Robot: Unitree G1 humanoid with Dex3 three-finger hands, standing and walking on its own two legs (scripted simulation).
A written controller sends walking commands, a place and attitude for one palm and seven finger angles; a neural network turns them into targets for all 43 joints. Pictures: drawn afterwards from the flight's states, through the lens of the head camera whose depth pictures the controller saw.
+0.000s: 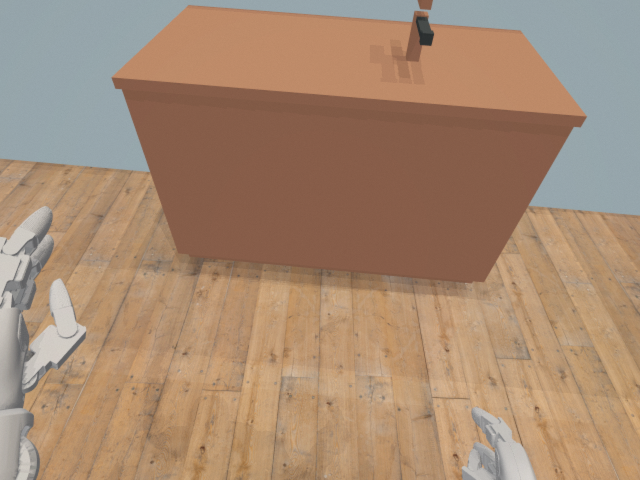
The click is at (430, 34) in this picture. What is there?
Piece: tap's lever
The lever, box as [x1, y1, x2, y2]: [419, 30, 433, 45]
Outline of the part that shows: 422,30 422,36 420,36 421,40 419,41 420,44 430,45 433,36 432,30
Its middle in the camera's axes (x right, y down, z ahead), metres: +0.26 -0.50 +0.96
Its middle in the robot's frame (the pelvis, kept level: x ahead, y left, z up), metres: +1.08 -0.19 +0.13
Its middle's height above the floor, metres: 0.91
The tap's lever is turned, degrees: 0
